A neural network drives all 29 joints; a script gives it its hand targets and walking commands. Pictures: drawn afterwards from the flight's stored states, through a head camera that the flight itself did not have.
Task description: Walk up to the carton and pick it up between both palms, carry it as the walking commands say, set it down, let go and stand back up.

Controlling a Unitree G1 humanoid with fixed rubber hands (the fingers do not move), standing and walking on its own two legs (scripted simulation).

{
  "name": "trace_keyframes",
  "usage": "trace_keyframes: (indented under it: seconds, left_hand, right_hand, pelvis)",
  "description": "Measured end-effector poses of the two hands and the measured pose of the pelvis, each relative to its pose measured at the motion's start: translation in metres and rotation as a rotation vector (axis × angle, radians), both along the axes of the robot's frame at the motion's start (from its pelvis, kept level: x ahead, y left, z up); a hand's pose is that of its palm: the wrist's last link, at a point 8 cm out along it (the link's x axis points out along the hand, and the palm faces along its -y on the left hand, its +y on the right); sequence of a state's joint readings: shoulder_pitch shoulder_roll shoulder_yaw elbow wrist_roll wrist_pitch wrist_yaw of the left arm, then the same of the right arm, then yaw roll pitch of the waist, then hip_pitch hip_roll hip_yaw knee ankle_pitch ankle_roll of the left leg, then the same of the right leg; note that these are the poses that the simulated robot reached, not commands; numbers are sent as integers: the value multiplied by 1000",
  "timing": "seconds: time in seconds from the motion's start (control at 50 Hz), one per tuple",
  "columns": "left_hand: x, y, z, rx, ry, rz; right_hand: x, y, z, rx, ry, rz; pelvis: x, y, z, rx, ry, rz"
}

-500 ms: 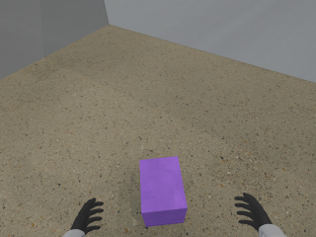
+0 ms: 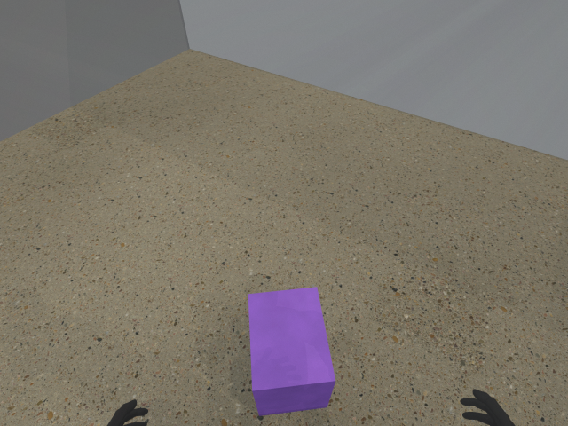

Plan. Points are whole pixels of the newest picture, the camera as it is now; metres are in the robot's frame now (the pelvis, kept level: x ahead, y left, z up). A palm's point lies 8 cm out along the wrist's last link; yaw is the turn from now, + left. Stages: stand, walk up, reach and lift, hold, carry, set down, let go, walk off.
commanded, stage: stand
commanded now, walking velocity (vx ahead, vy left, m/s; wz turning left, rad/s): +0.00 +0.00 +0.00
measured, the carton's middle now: (288, 351) +0.46 +0.02 -0.63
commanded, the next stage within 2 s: none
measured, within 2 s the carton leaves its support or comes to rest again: neither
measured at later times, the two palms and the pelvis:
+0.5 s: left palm out of the picture +0.07 +0.29 -0.11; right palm out of the picture +0.07 -0.28 -0.10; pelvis -0.02 +0.01 +0.00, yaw +0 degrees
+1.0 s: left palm out of the picture +0.04 +0.30 -0.11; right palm out of the picture +0.05 -0.29 -0.10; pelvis -0.03 +0.01 +0.01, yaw +0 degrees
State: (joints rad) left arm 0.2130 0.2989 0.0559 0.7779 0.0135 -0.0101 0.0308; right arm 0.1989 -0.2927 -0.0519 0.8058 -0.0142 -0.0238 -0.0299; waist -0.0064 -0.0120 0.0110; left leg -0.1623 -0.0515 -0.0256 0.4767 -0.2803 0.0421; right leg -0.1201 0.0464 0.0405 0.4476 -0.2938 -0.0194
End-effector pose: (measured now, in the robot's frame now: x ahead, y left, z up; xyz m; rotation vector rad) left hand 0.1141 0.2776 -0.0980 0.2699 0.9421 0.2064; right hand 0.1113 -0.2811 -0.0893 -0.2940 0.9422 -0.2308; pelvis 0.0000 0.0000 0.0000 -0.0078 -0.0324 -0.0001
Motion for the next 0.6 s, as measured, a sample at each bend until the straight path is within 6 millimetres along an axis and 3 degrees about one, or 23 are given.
trace_keyframes:
  seconds: [0.6]
  left_hand:
    - [-56, 18, -11, 17, 138, 30]
  right_hand:
    - [-49, -1, -8, -6, 115, -31]
  pelvis:
    - [-22, 7, 5, 2, -23, -2]
